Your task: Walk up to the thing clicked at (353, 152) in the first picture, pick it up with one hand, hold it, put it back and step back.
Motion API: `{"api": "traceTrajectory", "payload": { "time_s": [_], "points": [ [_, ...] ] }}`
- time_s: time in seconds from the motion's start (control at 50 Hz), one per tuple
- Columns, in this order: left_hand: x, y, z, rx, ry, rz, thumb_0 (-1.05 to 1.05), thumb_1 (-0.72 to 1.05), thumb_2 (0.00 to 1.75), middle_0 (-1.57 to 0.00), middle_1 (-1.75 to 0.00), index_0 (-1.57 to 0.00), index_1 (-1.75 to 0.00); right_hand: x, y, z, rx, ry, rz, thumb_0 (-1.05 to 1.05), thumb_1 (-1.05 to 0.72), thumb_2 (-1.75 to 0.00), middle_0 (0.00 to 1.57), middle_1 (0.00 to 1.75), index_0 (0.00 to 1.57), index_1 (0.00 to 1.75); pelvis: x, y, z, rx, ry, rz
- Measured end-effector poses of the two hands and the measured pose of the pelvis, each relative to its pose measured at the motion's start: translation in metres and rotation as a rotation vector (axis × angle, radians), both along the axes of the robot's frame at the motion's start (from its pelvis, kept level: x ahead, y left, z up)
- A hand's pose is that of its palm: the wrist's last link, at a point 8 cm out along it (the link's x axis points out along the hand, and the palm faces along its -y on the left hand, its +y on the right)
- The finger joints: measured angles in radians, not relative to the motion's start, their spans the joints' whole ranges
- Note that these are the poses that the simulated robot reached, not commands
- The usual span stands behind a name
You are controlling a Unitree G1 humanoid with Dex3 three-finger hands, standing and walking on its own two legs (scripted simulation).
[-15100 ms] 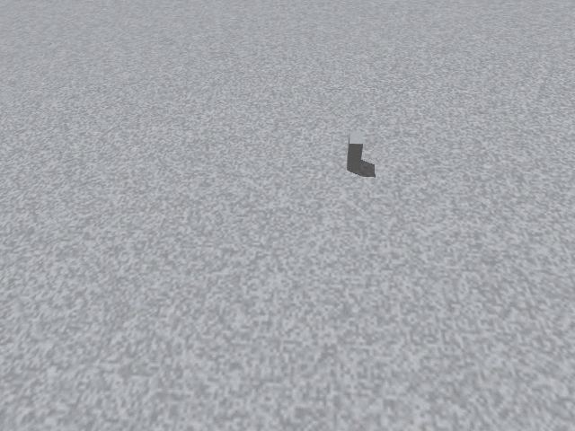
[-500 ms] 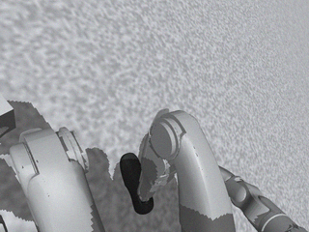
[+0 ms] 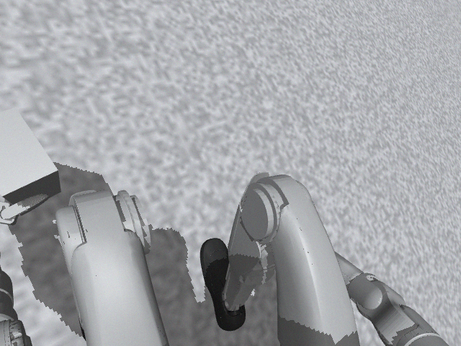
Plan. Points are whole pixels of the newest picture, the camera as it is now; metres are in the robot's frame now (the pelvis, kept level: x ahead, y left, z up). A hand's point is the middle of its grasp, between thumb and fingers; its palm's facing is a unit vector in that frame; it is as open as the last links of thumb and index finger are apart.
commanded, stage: settle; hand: left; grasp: from the side
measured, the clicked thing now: (19, 167) +0.39 +0.28 -0.14
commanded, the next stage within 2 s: hold in 0.24 s
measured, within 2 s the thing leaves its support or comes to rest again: neither
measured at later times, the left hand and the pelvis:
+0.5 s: hand out of the picture +0.35 +0.30 -0.01, palm faces +0.34 -0.94 -0.08, open 12.2 cm; pelvis +0.02 -0.01 +0.04, yaw +6 degrees
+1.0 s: hand out of the picture +0.33 +0.28 +0.19, palm faces +0.32 -0.95 +0.00, open 12.3 cm; pelvis +0.04 -0.01 +0.16, yaw +11 degrees
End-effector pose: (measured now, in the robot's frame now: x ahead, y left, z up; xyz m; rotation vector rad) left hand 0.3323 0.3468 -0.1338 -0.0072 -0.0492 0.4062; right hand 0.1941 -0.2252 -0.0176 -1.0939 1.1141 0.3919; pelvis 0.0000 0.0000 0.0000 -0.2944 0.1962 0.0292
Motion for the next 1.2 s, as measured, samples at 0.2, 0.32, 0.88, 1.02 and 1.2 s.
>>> {"api": "traceTrajectory", "payload": {
  "time_s": [0.2, 0.32, 0.88, 1.02, 1.2],
  "points": [
    [-0.013, 0.007, 0.054, 0.029, -0.024, -0.002, -0.01, -0.61, 0.85, -0.63, -0.97, -0.63, -0.99, 0.02, 0.001, -0.006, 0.12, -0.049, -0.093, 0.0, -0.89, -0.9, 0.21, 0.3, 0.21, 0.3, 0.007, -0.003, 0.013, 0.035, 0.096, 0.025],
    [-0.016, 0.006, 0.083, 0.05, 0.003, -0.012, -0.01, -0.61, 0.85, -0.62, -0.98, -0.63, -1.0, 0.036, 0.002, -0.012, 0.199, -0.085, -0.16, 0.0, -0.89, -0.9, 0.21, 0.3, 0.21, 0.3, 0.012, -0.007, 0.023, 0.06, 0.164, 0.043],
    [-0.035, -0.017, 0.27, 0.05, 0.049, -0.079, -0.01, -0.61, 0.87, -0.59, -1.03, -0.6, -1.05, 0.082, 0.009, 0.03, 0.475, -0.221, -0.461, 0.01, -0.92, -0.9, 0.2, 0.3, 0.2, 0.3, 0.032, -0.015, 0.122, 0.155, 0.372, 0.111],
    [-0.039, -0.025, 0.338, 0.011, 0.027, -0.077, -0.01, -0.61, 0.87, -0.6, -1.02, -0.6, -1.03, 0.093, 0.013, 0.089, 0.511, -0.295, -0.483, 0.01, -0.91, -0.89, 0.2, 0.3, 0.2, 0.3, 0.038, -0.013, 0.172, 0.161, 0.363, 0.124],
    [-0.041, -0.04, 0.422, 0.011, 0.079, -0.061, -0.01, -0.61, 0.86, -0.6, -1.01, -0.61, -1.03, 0.102, 0.023, 0.171, 0.55, -0.363, -0.505, 0.01, -0.91, -0.89, 0.2, 0.3, 0.2, 0.3, 0.051, -0.009, 0.247, 0.174, 0.318, 0.149]
  ]
}}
